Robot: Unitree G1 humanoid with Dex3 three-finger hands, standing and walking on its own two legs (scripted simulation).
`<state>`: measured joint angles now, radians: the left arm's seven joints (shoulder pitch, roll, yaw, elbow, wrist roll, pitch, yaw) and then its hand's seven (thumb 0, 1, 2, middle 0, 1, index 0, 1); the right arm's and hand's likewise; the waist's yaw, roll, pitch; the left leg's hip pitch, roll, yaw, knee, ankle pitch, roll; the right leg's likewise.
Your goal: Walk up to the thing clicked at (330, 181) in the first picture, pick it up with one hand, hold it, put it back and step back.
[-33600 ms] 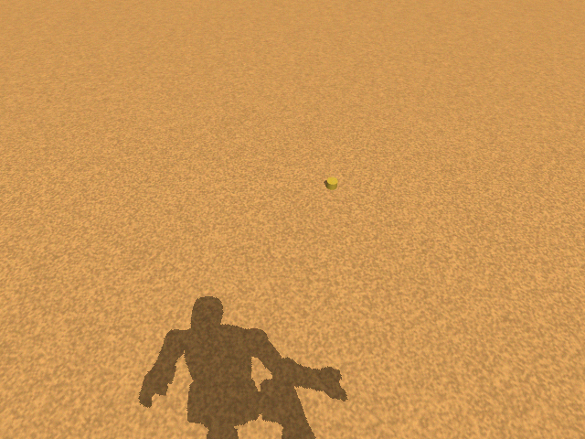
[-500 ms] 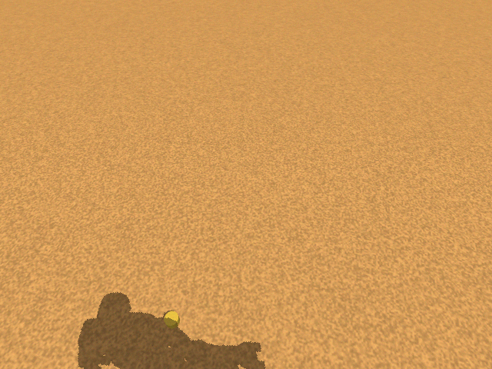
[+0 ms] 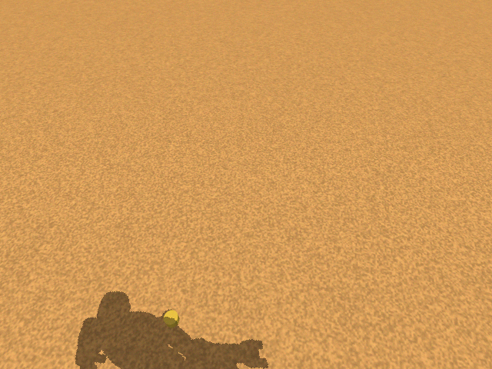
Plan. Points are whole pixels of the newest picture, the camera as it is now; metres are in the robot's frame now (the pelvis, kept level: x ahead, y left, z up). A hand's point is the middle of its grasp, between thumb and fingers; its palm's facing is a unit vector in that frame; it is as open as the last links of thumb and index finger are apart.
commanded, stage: stand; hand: left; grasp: from above
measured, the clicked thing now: (171, 318) +0.42 +0.28 -0.76
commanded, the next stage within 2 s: step back in 0.12 s
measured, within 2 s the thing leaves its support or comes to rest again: neither
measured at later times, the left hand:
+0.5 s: hand out of the picture +0.09 +0.31 -0.18, palm faces -0.02 -0.92 -0.39, open 7.4 cm
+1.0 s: hand out of the picture -0.06 +0.27 -0.16, palm faces -0.08 -0.91 -0.41, open 7.4 cm
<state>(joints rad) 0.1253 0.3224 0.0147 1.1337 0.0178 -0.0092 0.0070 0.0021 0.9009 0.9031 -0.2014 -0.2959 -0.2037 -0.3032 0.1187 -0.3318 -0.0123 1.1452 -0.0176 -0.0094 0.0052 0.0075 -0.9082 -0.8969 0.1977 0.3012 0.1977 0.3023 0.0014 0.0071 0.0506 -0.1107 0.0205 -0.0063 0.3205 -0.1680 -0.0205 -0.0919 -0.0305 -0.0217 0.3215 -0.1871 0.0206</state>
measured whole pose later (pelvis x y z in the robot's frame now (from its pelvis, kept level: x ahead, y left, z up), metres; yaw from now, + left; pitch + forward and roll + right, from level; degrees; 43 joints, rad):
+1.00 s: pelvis -0.17 +0.02 -0.02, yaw -5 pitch -2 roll +1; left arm 0.17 0.33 0.07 0.85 0.03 0.05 0.00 0.00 0.90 0.90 -0.20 -0.30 -0.21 -0.30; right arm 0.14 -0.41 -0.05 0.89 0.00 0.05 -0.02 0.01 -0.91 -0.90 0.20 0.30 0.20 0.30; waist 0.01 0.03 0.16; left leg -0.49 -0.12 -0.13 1.12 -0.48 -0.01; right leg -0.28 0.00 0.04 0.61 -0.30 -0.02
